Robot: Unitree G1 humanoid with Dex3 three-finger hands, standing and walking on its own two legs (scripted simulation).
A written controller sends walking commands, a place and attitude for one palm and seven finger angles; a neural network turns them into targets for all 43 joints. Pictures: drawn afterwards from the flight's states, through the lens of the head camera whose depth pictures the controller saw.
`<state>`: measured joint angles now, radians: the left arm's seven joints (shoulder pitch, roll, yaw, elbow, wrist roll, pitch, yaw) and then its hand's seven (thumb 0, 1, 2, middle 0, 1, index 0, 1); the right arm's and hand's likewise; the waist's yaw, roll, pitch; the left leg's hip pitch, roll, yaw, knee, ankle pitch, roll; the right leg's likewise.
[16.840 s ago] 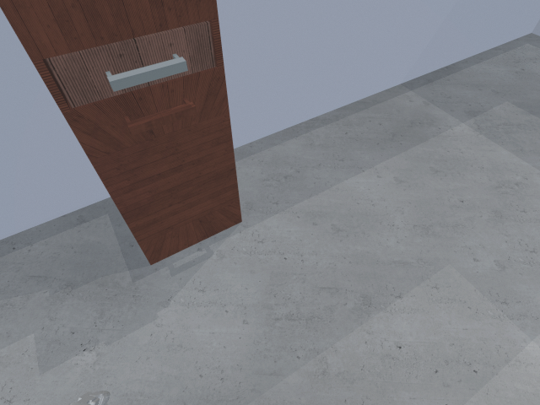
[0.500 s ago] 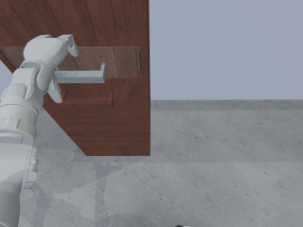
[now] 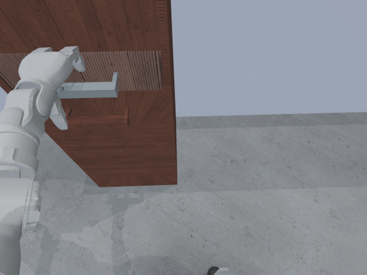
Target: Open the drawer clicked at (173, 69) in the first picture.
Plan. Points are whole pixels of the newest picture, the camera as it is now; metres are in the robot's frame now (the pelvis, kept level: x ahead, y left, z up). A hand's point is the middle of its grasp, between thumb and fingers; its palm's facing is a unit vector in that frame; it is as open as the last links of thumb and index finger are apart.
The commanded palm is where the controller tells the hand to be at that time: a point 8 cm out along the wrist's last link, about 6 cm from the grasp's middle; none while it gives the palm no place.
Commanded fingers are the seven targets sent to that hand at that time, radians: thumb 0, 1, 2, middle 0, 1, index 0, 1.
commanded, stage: lower the fingers behind the handle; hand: left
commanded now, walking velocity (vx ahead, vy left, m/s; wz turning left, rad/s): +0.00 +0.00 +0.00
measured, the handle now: (78, 83) +0.54 +0.24 +0.07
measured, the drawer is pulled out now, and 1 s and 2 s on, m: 0.00 0.00 0.00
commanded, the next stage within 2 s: close the thumb around the handle in 1.26 s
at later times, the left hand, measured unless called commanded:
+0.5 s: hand (70, 96) +0.49 +0.25 +0.08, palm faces -0.07 -0.02 -1.00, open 13.8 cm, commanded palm +0.48 +0.25 +0.13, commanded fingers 0.00 -0.50 0.30 -0.30 -1.20 -0.30 -1.20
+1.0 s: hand (74, 105) +0.48 +0.25 +0.05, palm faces -0.05 -0.02 -1.00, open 13.8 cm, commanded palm +0.47 +0.26 +0.11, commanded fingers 0.00 -0.50 0.30 -0.30 -1.20 -0.30 -1.20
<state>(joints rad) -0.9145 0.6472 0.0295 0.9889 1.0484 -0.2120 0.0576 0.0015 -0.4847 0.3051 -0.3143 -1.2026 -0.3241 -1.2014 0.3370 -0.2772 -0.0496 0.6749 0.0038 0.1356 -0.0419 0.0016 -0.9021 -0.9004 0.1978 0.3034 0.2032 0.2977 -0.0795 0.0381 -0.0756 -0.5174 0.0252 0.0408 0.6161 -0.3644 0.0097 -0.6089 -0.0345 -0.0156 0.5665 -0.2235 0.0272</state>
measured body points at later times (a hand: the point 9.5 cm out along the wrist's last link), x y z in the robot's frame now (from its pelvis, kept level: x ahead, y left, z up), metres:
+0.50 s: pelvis +0.00 +0.00 -0.01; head +0.09 +0.00 +0.43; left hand +0.49 +0.25 +0.13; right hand +0.02 -0.27 -0.14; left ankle -0.05 +0.11 -0.72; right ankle +0.02 -0.14 -0.72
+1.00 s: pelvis -0.01 +0.00 -0.01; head +0.10 -0.01 +0.43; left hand +0.48 +0.25 +0.11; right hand +0.00 -0.28 -0.14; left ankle -0.05 +0.11 -0.72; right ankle +0.02 -0.14 -0.72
